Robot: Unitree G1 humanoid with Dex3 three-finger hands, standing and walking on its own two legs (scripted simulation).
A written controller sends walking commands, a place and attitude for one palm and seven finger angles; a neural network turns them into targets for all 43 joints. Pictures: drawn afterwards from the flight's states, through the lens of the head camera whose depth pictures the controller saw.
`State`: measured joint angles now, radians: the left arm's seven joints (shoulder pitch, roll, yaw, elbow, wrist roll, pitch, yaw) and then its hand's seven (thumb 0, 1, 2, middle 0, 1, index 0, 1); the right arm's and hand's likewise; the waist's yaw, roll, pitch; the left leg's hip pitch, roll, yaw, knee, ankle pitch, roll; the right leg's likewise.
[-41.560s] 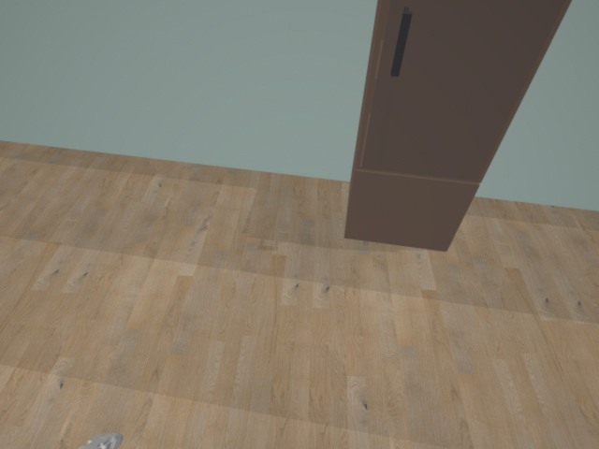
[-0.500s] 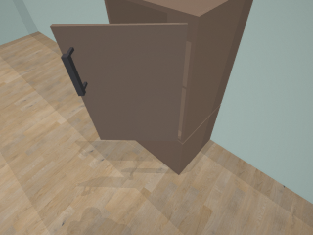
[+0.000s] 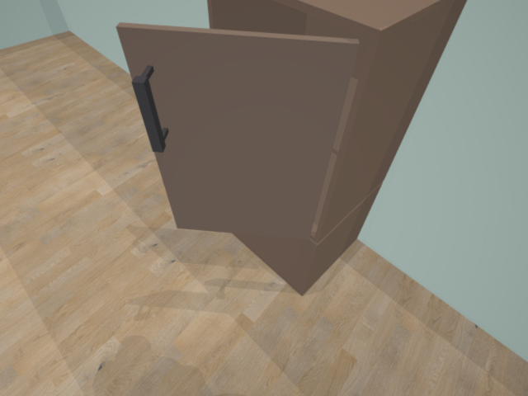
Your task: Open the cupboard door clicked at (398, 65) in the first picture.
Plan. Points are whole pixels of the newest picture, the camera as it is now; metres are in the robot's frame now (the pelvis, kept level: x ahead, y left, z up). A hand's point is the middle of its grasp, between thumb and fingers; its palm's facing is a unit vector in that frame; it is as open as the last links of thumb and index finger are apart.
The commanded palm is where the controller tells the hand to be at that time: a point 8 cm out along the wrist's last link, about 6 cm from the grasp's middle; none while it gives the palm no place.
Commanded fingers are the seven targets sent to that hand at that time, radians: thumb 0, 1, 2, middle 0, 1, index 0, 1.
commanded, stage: come to a stop and stand still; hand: left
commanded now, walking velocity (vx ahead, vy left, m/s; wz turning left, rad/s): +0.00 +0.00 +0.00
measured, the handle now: (154, 110) +0.58 +0.27 +0.10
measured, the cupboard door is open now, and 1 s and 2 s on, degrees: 40 40 40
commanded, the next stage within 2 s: look again from close up in 0.10 s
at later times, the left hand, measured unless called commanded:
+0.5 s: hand out of the picture -0.01 +0.18 -0.18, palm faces +0.00 -0.97 -0.24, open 7.4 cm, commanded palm none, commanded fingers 0.00 0.90 0.90 -0.20 -0.30 -0.20 -0.30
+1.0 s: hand out of the picture -0.03 +0.14 -0.18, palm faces +0.03 -0.98 -0.18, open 7.4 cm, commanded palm none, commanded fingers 0.00 0.90 0.90 -0.20 -0.30 -0.20 -0.30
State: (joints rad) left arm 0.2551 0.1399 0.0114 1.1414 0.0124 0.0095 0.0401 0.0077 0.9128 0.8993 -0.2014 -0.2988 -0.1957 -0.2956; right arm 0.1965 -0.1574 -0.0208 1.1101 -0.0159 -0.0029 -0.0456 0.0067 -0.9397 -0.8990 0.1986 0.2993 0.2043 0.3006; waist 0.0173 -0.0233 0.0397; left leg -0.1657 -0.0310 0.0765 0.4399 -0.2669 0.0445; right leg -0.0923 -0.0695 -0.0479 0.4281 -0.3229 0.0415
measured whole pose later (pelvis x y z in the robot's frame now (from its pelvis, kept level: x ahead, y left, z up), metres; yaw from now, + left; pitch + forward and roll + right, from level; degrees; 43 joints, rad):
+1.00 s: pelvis -0.02 -0.03 -0.01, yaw -1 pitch +0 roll +0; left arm 0.32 0.15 0.00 1.08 0.02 0.00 0.02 0.01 0.90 0.90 -0.20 -0.30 -0.20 -0.30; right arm 0.28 -0.18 -0.01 1.09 -0.02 0.01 -0.01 0.00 -0.91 -0.90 0.20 0.30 0.20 0.30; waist 0.02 0.00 0.02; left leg -0.24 0.03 0.07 0.54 -0.29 0.00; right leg -0.17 -0.01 -0.05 0.51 -0.35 -0.01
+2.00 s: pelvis +0.03 +0.09 +0.00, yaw -1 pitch +1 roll +0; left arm 0.25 0.22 0.05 1.00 0.02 0.06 0.01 0.01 0.91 0.90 -0.20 -0.30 -0.19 -0.30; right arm 0.20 -0.14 -0.02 0.97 -0.03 0.00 -0.03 0.00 -0.92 -0.90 0.20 0.30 0.21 0.30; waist 0.01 -0.04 0.03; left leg -0.33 0.02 0.10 0.44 -0.14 0.03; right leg -0.37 -0.02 -0.03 0.93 -0.46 0.02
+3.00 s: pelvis +0.02 +0.06 -0.01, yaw +0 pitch -2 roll -1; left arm 0.36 0.19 0.03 1.02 0.03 0.00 0.06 0.01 0.90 0.90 -0.20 -0.30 -0.20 -0.30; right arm 0.24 -0.19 -0.05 1.02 -0.02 0.01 -0.04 0.01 -0.91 -0.90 0.20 0.30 0.20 0.30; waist 0.01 0.00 0.01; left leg -0.26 0.01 0.02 0.62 -0.33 0.02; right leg -0.15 0.05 -0.09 0.53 -0.36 -0.06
